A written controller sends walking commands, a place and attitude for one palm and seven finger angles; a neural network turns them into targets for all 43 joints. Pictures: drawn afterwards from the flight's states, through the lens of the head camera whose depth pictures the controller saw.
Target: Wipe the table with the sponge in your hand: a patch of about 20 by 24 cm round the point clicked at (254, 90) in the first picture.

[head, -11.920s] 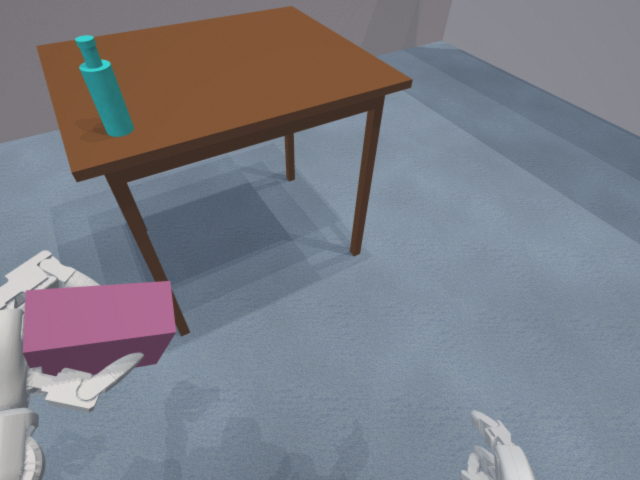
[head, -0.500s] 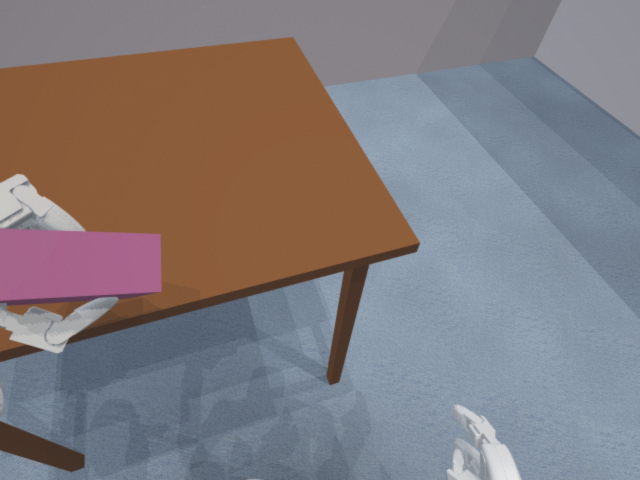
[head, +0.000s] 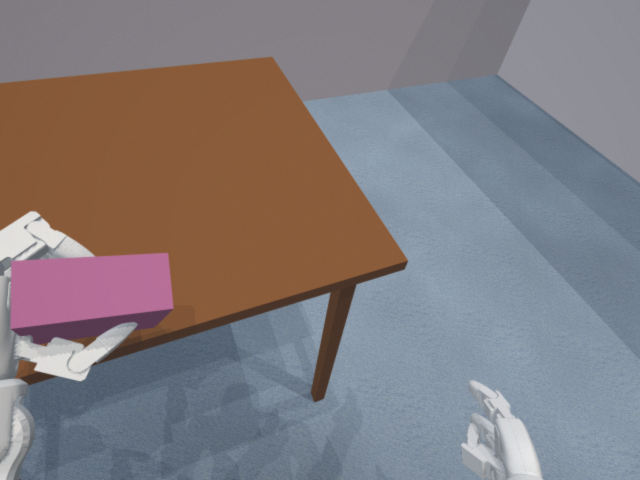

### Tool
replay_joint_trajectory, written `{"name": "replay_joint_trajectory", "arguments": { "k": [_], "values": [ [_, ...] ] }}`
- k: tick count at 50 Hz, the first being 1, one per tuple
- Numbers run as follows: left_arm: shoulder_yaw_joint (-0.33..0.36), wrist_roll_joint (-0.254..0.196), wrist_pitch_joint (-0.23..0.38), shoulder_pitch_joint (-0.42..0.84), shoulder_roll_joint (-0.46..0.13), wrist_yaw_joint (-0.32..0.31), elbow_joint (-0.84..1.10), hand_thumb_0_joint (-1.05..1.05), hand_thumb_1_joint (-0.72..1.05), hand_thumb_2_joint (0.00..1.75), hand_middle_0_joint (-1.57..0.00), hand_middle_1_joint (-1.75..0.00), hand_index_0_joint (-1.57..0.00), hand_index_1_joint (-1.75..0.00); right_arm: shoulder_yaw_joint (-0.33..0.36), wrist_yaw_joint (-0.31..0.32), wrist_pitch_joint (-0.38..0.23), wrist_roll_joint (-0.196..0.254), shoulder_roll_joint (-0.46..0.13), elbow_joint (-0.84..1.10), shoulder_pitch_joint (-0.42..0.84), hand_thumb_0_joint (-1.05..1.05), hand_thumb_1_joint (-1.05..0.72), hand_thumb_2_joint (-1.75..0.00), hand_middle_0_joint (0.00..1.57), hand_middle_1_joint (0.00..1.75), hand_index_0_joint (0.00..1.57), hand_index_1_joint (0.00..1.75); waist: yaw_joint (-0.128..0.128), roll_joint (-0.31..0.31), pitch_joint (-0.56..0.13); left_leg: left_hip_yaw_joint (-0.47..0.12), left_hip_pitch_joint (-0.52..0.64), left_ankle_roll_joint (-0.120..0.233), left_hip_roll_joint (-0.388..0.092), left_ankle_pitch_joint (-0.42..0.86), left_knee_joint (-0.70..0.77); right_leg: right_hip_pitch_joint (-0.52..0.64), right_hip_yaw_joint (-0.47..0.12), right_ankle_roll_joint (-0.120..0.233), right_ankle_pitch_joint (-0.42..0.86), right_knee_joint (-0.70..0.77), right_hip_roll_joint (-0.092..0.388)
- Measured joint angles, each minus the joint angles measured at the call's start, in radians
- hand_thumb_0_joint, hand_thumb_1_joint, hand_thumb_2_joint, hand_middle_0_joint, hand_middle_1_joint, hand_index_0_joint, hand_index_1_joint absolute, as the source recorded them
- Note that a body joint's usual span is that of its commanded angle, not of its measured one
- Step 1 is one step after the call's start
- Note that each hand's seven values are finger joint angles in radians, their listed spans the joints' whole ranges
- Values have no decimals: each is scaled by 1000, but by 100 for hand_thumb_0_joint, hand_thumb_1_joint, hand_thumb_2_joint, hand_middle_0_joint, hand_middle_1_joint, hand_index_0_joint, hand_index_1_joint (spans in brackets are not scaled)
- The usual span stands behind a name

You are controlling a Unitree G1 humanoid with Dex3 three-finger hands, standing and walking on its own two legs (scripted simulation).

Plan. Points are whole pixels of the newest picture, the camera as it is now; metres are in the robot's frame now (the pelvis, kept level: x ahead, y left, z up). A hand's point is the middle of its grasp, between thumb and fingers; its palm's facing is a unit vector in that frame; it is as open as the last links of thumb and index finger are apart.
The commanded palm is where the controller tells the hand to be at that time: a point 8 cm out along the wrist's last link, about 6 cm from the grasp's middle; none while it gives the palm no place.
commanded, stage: look again from close up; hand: left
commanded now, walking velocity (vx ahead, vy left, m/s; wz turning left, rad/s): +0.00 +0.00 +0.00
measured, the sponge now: (118, 298) +0.24 +0.22 +0.15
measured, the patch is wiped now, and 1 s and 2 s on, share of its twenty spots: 0.00 0.00 0.00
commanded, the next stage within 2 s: come to a stop and stand still in 0.16 s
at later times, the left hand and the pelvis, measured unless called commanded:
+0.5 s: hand (8, 264) +0.23 +0.29 +0.20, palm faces +0.52 -0.74 -0.43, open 9.2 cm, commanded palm +0.13 +0.29 +0.17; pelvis -0.01 +0.00 -0.01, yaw +2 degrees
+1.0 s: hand (66, 316) +0.21 +0.25 +0.16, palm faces +0.39 -0.83 -0.41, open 9.2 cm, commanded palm +0.15 +0.28 +0.17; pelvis -0.01 +0.00 +0.00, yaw +0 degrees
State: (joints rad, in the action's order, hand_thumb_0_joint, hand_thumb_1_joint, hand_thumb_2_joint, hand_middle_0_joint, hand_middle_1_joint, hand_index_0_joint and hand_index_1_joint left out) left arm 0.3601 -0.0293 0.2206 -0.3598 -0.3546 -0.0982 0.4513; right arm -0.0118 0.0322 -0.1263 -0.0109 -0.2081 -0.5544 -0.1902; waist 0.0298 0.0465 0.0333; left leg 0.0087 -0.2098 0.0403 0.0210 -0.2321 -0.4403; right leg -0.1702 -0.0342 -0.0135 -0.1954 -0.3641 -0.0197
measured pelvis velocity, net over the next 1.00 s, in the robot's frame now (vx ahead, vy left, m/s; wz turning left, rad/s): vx -0.01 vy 0.00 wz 0.00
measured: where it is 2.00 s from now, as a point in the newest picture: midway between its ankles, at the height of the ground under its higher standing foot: outside the picture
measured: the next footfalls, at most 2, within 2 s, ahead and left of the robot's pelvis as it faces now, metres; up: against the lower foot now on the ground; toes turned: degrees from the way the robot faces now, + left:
none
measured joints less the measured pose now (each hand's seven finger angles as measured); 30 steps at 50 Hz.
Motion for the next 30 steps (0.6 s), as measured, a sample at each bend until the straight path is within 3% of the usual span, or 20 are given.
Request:
{"name": "replay_joint_trajectory", "arguments": {
  "k": [8, 19, 21, 24, 27, 30],
  "values": [
    [-14, 2, -21, -44, -11, 11, -7, 0, -42, 104, -82, -140, -81, -139, -21, -7, 18, 2, 33, -4, -5, 1, -90, -90, 20, 30, 20, 30, -12, -10, 3, 4, -2, 10, 15, 7, 12, -7, -3, -11, -1, -1, 15],
    [-12, 2, -20, -46, 0, 4, 0, 0, -42, 104, -82, -140, -81, -139, -20, -4, 24, 1, 31, -26, -10, 1, -90, -90, 20, 30, 20, 30, 8, -24, 7, -3, 1, 12, 19, 19, 19, 2, 4, -14, 11, 13, 19],
    [-14, 38, 8, 67, -83, 20, -41, 0, -42, 104, -82, -139, -82, -139, -48, 32, 19, 25, 10, 29, -51, 1, -90, -90, 20, 30, 20, 30, 21, -24, 12, -28, -40, 13, 27, 9, -26, -32, 11, -20, -62, -68, 13],
    [63, 28, 62, 207, -150, 9, -140, 0, -42, 104, -82, -139, -82, -139, -55, 5, -4, 6, 8, 19, -42, 1, -90, -90, 20, 30, 20, 30, 27, -20, 14, -35, -82, 6, 34, -9, -77, -74, 19, 2, -55, -123, 17],
    [116, -4, 54, 163, -117, -2, -126, 0, -42, 104, -82, -140, -81, -139, -47, -32, -2, 1, 1, -1, -19, 1, -90, -90, 20, 30, 20, 30, 10, -47, 7, -21, -85, 3, 14, -19, -85, -74, 4, 4, -52, -108, -2],
    [78, -8, 41, 33, -46, 7, -42, 0, -42, 104, -81, -140, -81, -140, -31, -43, -1, 3, -8, -9, -11, 1, -90, -90, 20, 30, 20, 30, -1, -56, 8, 6, -67, 1, 0, -23, -72, -63, -25, 4, -43, -89, -15]
  ]
}}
